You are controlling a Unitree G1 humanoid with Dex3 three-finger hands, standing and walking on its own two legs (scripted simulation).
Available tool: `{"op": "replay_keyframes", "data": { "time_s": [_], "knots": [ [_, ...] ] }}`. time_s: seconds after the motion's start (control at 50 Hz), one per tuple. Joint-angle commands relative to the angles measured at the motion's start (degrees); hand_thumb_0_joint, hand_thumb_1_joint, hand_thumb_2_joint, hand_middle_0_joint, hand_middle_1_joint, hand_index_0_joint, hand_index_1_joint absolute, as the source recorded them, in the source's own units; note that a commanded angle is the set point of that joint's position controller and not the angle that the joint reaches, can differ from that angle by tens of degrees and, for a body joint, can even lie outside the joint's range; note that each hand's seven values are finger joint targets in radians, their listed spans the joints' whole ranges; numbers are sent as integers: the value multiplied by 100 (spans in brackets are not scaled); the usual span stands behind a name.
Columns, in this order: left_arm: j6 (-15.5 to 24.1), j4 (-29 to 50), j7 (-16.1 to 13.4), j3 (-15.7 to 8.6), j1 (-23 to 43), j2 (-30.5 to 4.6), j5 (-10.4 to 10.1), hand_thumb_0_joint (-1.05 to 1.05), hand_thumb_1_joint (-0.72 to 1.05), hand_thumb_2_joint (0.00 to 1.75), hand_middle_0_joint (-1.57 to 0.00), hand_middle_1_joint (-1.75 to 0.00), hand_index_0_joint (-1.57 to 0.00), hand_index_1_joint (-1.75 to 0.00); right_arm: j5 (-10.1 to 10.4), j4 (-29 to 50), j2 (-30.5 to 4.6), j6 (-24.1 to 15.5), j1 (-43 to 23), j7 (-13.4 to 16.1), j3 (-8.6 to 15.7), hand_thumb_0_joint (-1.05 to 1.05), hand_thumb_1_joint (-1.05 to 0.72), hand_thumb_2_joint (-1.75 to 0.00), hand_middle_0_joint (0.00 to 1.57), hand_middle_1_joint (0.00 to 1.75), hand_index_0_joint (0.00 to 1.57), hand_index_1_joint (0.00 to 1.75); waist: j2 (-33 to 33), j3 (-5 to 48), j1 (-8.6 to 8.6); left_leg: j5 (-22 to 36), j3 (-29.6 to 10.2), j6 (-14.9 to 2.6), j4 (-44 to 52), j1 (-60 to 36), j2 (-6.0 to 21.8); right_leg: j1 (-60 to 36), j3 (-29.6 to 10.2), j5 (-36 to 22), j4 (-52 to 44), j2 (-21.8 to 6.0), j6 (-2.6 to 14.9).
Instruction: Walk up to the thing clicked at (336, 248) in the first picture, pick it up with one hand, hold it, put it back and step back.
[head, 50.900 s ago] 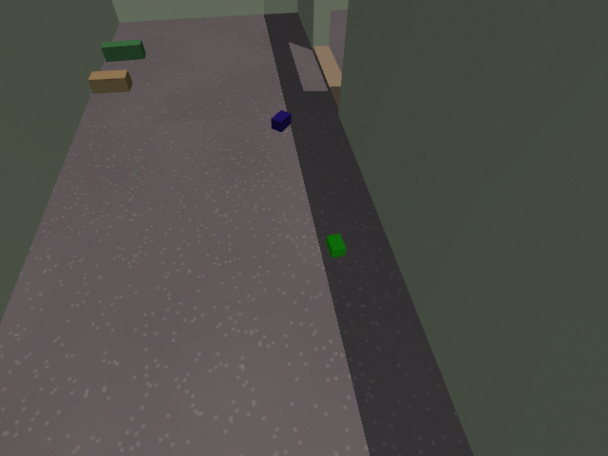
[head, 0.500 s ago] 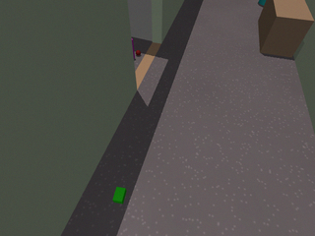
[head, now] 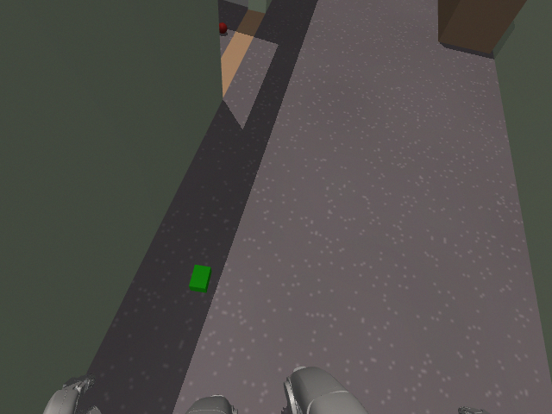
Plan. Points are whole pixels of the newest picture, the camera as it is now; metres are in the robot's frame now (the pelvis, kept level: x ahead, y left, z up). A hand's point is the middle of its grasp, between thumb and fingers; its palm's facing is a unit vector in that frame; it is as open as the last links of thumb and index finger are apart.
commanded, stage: walk up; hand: left
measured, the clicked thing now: (200, 278) +0.55 +0.20 -0.74
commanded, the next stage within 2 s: stand in 2.00 s
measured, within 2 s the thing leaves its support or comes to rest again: neither
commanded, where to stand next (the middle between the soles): +0.17 -0.05 m, yaw +1 degrees
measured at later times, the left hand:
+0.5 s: hand out of the picture -0.01 +0.23 -0.14, palm faces -0.03 -0.92 -0.40, open 7.4 cm
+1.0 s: hand out of the picture -0.21 +0.19 -0.15, palm faces +0.01 -0.93 -0.38, open 7.4 cm
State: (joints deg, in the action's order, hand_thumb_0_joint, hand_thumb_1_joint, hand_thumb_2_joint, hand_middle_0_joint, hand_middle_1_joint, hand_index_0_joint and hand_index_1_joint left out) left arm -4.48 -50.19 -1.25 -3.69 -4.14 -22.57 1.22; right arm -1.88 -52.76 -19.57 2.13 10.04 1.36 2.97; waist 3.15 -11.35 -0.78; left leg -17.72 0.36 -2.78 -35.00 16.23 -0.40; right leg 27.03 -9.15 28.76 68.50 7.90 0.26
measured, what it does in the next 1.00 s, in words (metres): walks backwards: right foot, then left foot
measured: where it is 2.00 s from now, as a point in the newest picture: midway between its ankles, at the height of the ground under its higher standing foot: outside the picture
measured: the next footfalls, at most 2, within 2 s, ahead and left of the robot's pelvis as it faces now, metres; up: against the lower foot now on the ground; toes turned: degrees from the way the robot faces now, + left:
right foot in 0.22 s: -0.05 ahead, -0.15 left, +0.00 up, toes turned +0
left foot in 0.56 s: -0.14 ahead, +0.08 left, +0.00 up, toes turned +0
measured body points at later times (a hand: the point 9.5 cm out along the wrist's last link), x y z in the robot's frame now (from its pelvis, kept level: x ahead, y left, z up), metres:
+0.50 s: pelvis -0.13 -0.03 +0.00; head -0.08 -0.04 +0.44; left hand -0.01 +0.27 -0.11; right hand -0.04 -0.36 -0.12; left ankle -0.18 +0.10 -0.68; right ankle -0.09 -0.15 -0.73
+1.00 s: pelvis -0.24 -0.08 +0.00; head -0.24 -0.09 +0.45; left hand -0.21 +0.24 -0.12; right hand -0.14 -0.40 -0.11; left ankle -0.20 +0.07 -0.70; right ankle -0.27 -0.21 -0.73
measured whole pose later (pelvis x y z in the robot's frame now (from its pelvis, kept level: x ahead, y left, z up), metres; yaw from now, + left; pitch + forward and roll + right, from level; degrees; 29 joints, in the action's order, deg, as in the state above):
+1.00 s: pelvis -0.24 -0.08 +0.00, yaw -2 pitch -4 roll +0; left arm -0.1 -54.4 1.3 -4.2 -18.3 -20.1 2.8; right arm -1.5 -50.3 -23.4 1.5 12.0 -0.1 3.6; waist -1.7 -3.0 2.8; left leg -27.5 -4.7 -0.2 -48.7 21.1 0.6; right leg 9.4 -3.3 21.7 34.2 0.7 0.8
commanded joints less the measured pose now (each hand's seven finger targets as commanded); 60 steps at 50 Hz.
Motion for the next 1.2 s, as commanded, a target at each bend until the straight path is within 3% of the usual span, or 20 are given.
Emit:
{"op": "replay_keyframes", "data": {
  "time_s": [0.0,0.06,0.2,0.22,0.26,0.36,0.46,0.52,0.54,0.56,0.6,0.66,0.76,0.84,0.88,0.92,0.98,1.08,1.14,1.18],
  "knots": [
    [134,588,-48,-316,-115,-989,40,0,90,90,-20,-30,-20,-30,92,520,-1527,-196,234,201,442,0,-90,-90,20,30,20,30,-876,1342,-108,3944,-1560,-871,544,-1997,1403,515,-120,-51,-727,-270,-174],
    [157,654,-33,-311,-257,-940,39,0,90,90,-20,-30,-20,-30,62,649,-1682,-189,246,203,483,0,-90,-90,20,30,20,30,-964,1495,-177,3824,-1575,-1141,489,-1957,1662,134,136,98,-1538,-460,-190],
    [215,344,75,-409,-1192,-898,89,0,90,90,-20,-30,-20,-30,116,927,-1728,-73,-378,87,432,0,-90,-90,20,30,20,30,-1056,1786,281,2192,-1118,-526,70,-477,1282,-1810,671,-1682,-4242,-746,236],
    [233,380,83,-495,-1231,-1201,130,0,90,90,-20,-30,-20,-30,166,1006,-1582,-69,-474,71,381,0,-90,-90,20,30,20,30,-402,1664,317,1415,-874,-215,-417,297,837,-1982,-222,-2296,-4181,-1300,541],
    [224,715,109,-607,-592,-1905,127,0,90,90,-20,-30,-20,-30,191,1007,-1329,-27,-485,168,352,0,-90,-90,20,30,20,30,1322,1008,419,-2020,-404,284,-2771,738,-455,-541,-2265,-2855,-4989,-3086,1899],
    [238,1035,22,-499,-10,-1186,145,0,90,90,-20,-30,-20,-30,245,704,-1294,-90,119,130,236,0,-90,-90,20,30,20,30,574,770,62,-1203,-794,332,-3422,800,-628,-760,-345,-3816,-4322,-1878,1194],
    [128,1205,11,-489,-512,-1026,233,0,90,90,-20,-30,-20,-30,144,822,-1216,-234,293,208,217,0,-90,-90,20,30,20,30,868,1395,337,-1242,-183,375,-779,987,-137,-2622,-225,-4254,-3744,-1860,1143],
    [48,1238,79,-437,-552,-1104,69,0,90,90,-20,-30,-20,-30,29,665,-1177,-330,691,183,272,0,-90,-90,20,30,20,30,565,1705,137,646,167,290,1536,-114,-177,-2343,-85,-3552,-2887,-1702,837],
    [4,1250,100,-371,-656,-941,56,0,90,90,-20,-30,-20,-30,-25,676,-1359,-342,607,172,355,0,-90,-90,20,30,20,30,149,1664,204,962,-580,114,1598,-783,213,-1356,-24,-2574,-2669,-1476,565],
    [0,1240,113,-314,-835,-665,24,0,90,90,-20,-30,-20,-30,-128,767,-1836,-352,425,157,470,0,-90,-90,20,30,20,30,-1062,1648,294,1174,-2237,-306,1648,-1381,1394,7,381,-747,-1880,-828,256],
    [0,1277,31,-485,-224,-1134,94,0,90,90,-20,-30,-20,-30,-84,1005,-2506,-377,-48,151,600,0,-90,-90,20,30,20,30,-1536,1135,-32,1297,-3550,-1574,1850,483,2904,-316,-252,749,-96,-691,31],
    [32,923,136,-510,-667,-1043,-12,0,90,90,-20,-30,-20,-30,-101,989,-1677,-440,-488,199,362,0,-90,-90,20,30,20,30,-896,989,400,2147,-1376,-949,1260,32,1559,-149,-395,-122,258,-344,98],
    [282,768,286,-360,-567,-952,-14,0,90,90,-20,-30,-20,-30,-54,863,-1605,-426,-16,55,409,0,-90,-90,20,30,20,30,-1531,1068,-65,-561,-1105,-739,1311,-755,1154,-525,438,91,-2482,-707,-103],
    [549,73,174,-392,-1444,-867,27,0,90,90,-20,-30,-20,-30,-78,893,-1686,-206,-89,-79,410,0,-90,-90,20,30,20,30,-1439,1020,263,-992,-615,-572,473,128,817,-2077,1089,-710,-4943,-444,74],
    [700,32,88,-515,-1525,-1440,161,0,90,90,-20,-30,-20,-30,73,1024,-913,-198,49,-101,175,0,-90,-90,20,30,20,30,503,939,229,-1256,-176,135,-1230,1702,47,-2672,-1607,-429,-5314,-1853,510],
    [678,326,77,-549,-606,-1988,182,0,90,90,-20,-30,-20,-30,60,876,-1493,-215,-275,-59,377,0,-90,-90,20,30,20,30,476,159,279,-1427,-912,280,-1921,882,189,-191,-2755,1465,-5730,-3003,1471],
    [773,247,82,-444,-590,-1421,114,0,90,90,-20,-30,-20,-30,134,681,-1347,-307,-138,-156,336,0,-90,-90,20,30,20,30,314,123,142,-741,-806,292,-1492,1088,119,-1045,-1091,44,-5387,-2192,1030],
    [792,129,111,-456,-981,-1510,81,0,90,90,-20,-30,-20,-30,49,597,-1253,-371,-137,-245,307,0,-90,-90,20,30,20,30,893,368,363,-823,-302,336,-495,833,62,-1583,-561,-1076,-5056,-2086,943],
    [712,231,111,-352,-714,-1379,-19,0,90,90,-20,-30,-20,-30,67,362,-1137,-463,326,-231,326,0,-90,-90,20,30,20,30,684,933,35,262,57,246,1090,-472,-71,-1509,51,-2805,-4087,-1952,741],
    [695,299,86,-186,-979,-888,-105,0,90,90,-20,-30,-20,-30,7,227,-1533,-551,798,-148,480,0,-90,-90,20,30,20,30,-547,1638,-90,1518,-1214,-64,1627,-1734,699,-1090,682,-2971,-2234,-1220,230]
  ]
}}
